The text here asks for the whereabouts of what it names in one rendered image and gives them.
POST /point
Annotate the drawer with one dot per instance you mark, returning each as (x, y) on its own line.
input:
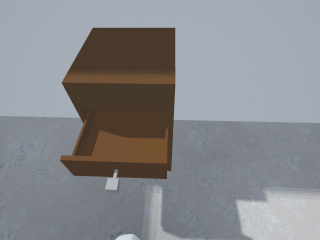
(132, 141)

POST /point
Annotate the cabinet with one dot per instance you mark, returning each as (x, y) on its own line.
(125, 68)

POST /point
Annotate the handle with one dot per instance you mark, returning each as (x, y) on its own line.
(113, 184)

